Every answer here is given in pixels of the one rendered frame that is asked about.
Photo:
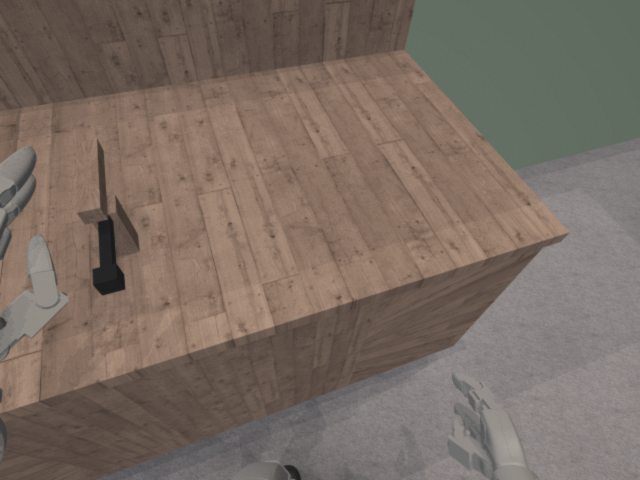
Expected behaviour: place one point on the robot left hand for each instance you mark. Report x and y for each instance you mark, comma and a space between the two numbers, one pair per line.
29, 312

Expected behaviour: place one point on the counter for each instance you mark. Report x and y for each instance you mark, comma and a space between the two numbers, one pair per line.
297, 207

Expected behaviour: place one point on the robot left shin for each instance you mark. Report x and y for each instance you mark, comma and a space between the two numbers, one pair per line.
271, 461

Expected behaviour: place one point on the robot right hand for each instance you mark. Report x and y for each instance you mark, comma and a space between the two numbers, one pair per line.
493, 441

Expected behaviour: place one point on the tap lever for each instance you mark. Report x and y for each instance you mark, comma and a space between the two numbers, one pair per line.
108, 278

